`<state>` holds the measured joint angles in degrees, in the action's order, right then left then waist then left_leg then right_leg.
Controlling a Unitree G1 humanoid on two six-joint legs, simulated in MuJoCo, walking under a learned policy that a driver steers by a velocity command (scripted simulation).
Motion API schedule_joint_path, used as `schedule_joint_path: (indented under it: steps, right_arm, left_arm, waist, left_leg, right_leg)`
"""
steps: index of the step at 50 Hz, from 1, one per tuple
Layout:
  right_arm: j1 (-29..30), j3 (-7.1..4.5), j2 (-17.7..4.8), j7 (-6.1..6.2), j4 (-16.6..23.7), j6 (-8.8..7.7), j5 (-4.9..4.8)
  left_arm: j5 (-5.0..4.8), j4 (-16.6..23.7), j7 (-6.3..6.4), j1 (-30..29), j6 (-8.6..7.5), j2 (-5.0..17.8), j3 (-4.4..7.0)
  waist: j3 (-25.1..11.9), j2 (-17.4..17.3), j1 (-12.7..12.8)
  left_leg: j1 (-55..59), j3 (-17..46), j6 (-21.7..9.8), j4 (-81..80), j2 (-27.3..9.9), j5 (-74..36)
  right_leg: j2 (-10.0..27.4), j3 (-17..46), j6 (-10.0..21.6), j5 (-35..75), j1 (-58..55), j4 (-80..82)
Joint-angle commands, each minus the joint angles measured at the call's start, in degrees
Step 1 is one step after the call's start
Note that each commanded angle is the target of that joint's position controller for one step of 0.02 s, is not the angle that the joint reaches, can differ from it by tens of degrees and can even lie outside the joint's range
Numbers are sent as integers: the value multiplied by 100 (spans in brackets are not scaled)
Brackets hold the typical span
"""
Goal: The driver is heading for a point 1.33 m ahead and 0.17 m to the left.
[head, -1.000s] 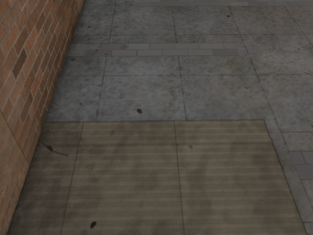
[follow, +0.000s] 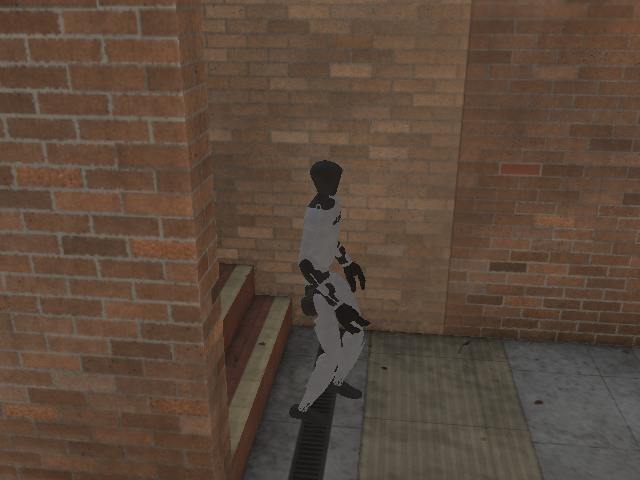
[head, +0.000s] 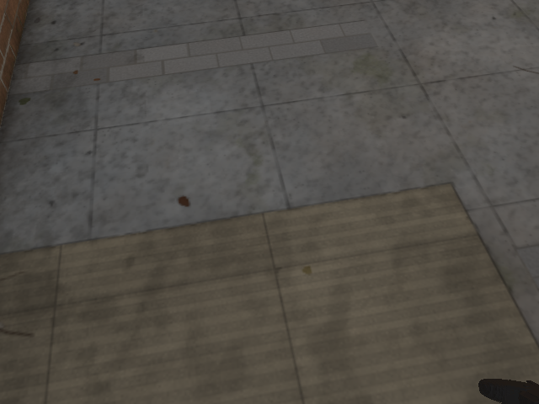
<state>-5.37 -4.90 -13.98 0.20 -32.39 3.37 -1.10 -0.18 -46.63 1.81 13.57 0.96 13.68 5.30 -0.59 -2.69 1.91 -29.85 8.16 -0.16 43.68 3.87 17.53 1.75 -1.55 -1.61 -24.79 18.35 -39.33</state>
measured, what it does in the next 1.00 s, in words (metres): walks ahead: left foot, then right foot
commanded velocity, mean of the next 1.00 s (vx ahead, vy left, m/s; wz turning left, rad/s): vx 0.20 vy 0.00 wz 0.21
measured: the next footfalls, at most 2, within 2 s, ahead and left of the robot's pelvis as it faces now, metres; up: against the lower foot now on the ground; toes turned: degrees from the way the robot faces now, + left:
left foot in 0.22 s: +0.08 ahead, +0.13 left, +0.00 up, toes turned +7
right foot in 0.62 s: +0.16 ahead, -0.06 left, +0.00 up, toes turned +22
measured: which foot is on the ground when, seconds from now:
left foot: up 0.00-0.20, down 0.22-0.64, up 0.66-1.00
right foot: down 0.00-0.22, up 0.24-0.60, down 0.62-1.00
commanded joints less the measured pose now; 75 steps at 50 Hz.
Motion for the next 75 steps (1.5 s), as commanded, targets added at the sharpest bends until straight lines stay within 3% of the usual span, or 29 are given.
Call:
schedule_joint_path:
  steps: [1,4,10,11,12,13,14,16,19,24,31,32,33,34,35,38,43,47,50,51,52,53,54,56,61,67,71,73,75]
  right_arm:
    - [416,-178,-568,-75,739,-105,-7]
    - [487,-99,-342,-127,729,-84,-72]
    - [-128,-231,-493,-227,371,-73,-82]
    - [-373,-369,-905,-188,355,-124,-39]
    - [-722,-493,-1763,-184,479,-231,106]
    - [-1108,-397,-1605,-243,452,-341,328]
    - [-769,-351,-1458,-255,430,-428,330]
    - [-150,-258,-1108,-128,412,-337,-41]
    - [137,-245,-1091,4,401,-187,-9]
    - [-247,-236,-1134,135,181,-143,-62]
    - [-605,-6,-703,49,-47,-328,95]
    - [-472,73,-471,61,26,-399,137]
    - [-448,100,-326,68,206,-496,77]
    - [-39,-6,-757,113,359,-618,-14]
    - [115,-88,-985,108,355,-725,-71]
    - [207,-60,-745,66,210,-873,146]
    - [738,129,-94,-107,155,-953,98]
    - [1031,37,-346,-171,228,-1018,-33]
    - [218,-144,-646,-117,23,-1045,-16]
    - [-665,-257,-915,-52,-132,-1043,33]
    - [-1608,-387,-1512,-18,-255,-1006,145]
    - [-1764,-354,-1352,-89,-445,-995,128]
    - [-1427,-238,-932,-90,-393,-992,97]
    - [-841,-96,-480,-106,-393,-965,92]
    - [-624,-95,-530,-95,-739,-1048,105]
    - [-741,-154,-948,8,-1048,-992,50]
    - [-1072,-228,-1243,27,-1227,-890,-55]
    - [-1105,-285,-1459,70,-1218,-810,-77]
    - [-1129,-219,-1344,140,-1138,-767,-49]
  left_arm:
    - [51,534,128,178,-28,961,217]
    - [-64,691,201,-269,-12,1123,252]
    - [-199,677,65,-144,72,1109,254]
    - [-83,757,55,-25,22,869,208]
    - [180,1240,9,-417,-82,444,42]
    - [-2,1265,-58,-592,-202,646,43]
    - [-122,1281,-53,-930,-208,795,73]
    - [75,1106,99,-845,-61,827,99]
    - [77,1060,62,-781,36,645,65]
    - [19,1118,-153,-1102,-97,458,-30]
    - [9,949,-313,-641,-488,467,-15]
    - [8,836,-290,-139,-517,628,16]
    - [60,699,-299,265,-532,1158,148]
    - [65,691,-323,608,-577,1245,197]
    - [9,694,-299,634,-618,1083,137]
    - [-102,709,-207,505,-580,908,70]
    - [-162,490,-47,695,-392,853,80]
    - [-209,420,-33,947,-339,997,142]
    - [-223,505,-51,735,-368,956,148]
    - [-168,643,-81,453,-419,743,91]
    - [-160,839,-104,724,-523,243,-64]
    - [-261,845,-111,1056,-567,473,-46]
    - [-343,776,-115,872,-538,873,75]
    - [-174,859,-134,329,-440,808,72]
    - [-127,1077,-168,-25,-303,417,-9]
    - [-92,1359,-402,-1030,-408,341,-146]
    - [-114,1650,-510,-1488,-393,537,-106]
    - [-85,1644,-513,-1124,-344,773,13]
    - [-111,1227,-416,661,-272,1328,331]
  waist:
    - [-399,1598,62]
    - [-30,1035,-120]
    - [-553,879,-320]
    - [-652,0,-334]
    - [-1051,-1872,-355]
    - [-2001,-1209,-630]
    - [-1510,-716,-546]
    - [-929,-1,-232]
    - [-866,-65,20]
    - [-714,-531,-206]
    - [-471,-510,-147]
    - [-456,-86,-10]
    - [-290,1252,-114]
    - [178,1598,162]
    - [436,1187,188]
    - [185,831,90]
    - [-35,1095,170]
    - [-9,1199,203]
    - [-357,1092,-339]
    - [-840,835,-796]
    - [-1810,-496,-970]
    - [-1942,-1471,-791]
    - [-1057,-823,-741]
    - [-164,-238,-556]
    - [230,-256,-223]
    - [367,-96,-481]
    - [425,-101,-517]
    - [75,-320,-221]
    - [-809,-48,710]
  left_leg:
    - [-1347,-436,27,2056,-61,1662]
    - [-1627,-323,45,1893,-557,1200]
    - [1378,-1467,-335,-1118,209,-658]
    - [2435,-467,-661,-1359,-183,-2749]
    - [3454,2589,-1805,-1604,-1952,-5592]
    - [3698,3303,-2535,-1933,-2573,-4955]
    - [3367,2886,-2388,-1857,-2368,-4412]
    - [2516,1897,-1651,-1798,-1774,-3794]
    - [1637,1342,-1345,-1922,-1275,-3421]
    - [1188,1678,-1340,-2600,-1043,683]
    - [672,1553,-990,-2031,-857,1565]
    - [171,1127,-764,-1208,-614,1353]
    - [-708,-148,-392,55,115,969]
    - [-1711,-256,-221,996,-17,1455]
    - [-2111,-40,-213,1455,-239,1232]
    - [-2148,-161,-111,1403,-493,99]
    - [-326,-798,190,-440,-96,-704]
    - [463,-722,160,-1283,5,-918]
    - [2150,-624,-132,-1891,-101,-1119]
    - [3392,-136,-422,-1858,-698,-1047]
    - [5345,1677,-1146,-1929,-2101,-684]
    - [5304,3426,-1693,-2542,-2891,300]
    - [4634,2891,-1579,-2679,-2698,708]
    - [3413,1500,-1261,-2939,-2131,-269]
    - [2505,40,-1092,-3367,-1866,-2246]
    - [2393,-1139,-843,-3436,-1627,-2390]
    - [3099,-1425,-685,-3026,-1882,-3408]
    - [3357,-1655,-569,-2117,-1870,-5358]
    - [2192,-1879,-264,345,-1566,-5321]
  right_leg:
    - [2312,2273,1714,3785,-1206,1579]
    - [1913,1272,1225,4209,-1356,1312]
    - [1190,-400,538,3181,-447,85]
    - [794,-808,146,2278,551,-1262]
    - [-115,-377,-248,-1564,2541,-3469]
    - [-227,874,-247,-1650,2697,-4166]
    - [-167,930,-203,-1278,2986,-4305]
    - [65,916,-171,-415,2789,-3610]
    - [-102,684,-202,177,1786,-2418]
    - [-327,572,-129,633,1147,-620]
    - [-256,244,453,695,-642,991]
    - [260,1000,731,419,-1173,1306]
    - [1028,2705,1390,-751,-1539,2154]
    - [1889,4399,2071,-1181,-1630,2809]
    - [1970,4473,2164,-971,-1692,2846]
    - [1310,3209,1700,691,-2039,2659]
    - [467,1777,1337,2435,-1063,2466]
    - [642,2174,1319,2168,-834,2263]
    - [460,2263,1012,2568,-400,1566]
    - [174,1981,785,2520,209,443]
    - [-498,1230,443,881,1716,-1578]
    - [-474,1250,362,-861,2653,-2679]
    - [-124,1295,387,-446,3023,-3182]
    - [226,1021,388,411,2868,-3059]
    - [389,866,257,1152,2634,-2458]
    - [295,299,252,2783,1973,-378]
    - [93,-28,544,2181,1789,225]
    - [-312,-392,801,1527,1044,303]
    - [-545,-188,1226,1980,-1663,705]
